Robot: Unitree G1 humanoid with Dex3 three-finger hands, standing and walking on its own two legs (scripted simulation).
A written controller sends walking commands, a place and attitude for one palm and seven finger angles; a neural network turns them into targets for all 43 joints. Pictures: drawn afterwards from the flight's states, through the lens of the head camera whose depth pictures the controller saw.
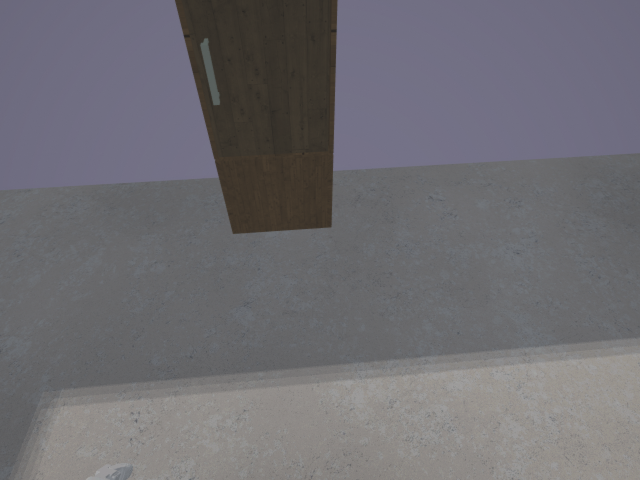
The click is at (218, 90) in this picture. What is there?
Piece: cupboard door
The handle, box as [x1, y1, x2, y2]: [200, 38, 219, 104]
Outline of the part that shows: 204,38 204,41 200,44 212,100 213,104 219,104 219,94 214,79 207,45 208,41 207,38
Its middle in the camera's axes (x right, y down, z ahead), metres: -0.33 -0.49 +1.14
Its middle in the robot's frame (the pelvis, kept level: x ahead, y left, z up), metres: +1.17 +0.38 -0.03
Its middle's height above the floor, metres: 0.74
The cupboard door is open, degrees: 0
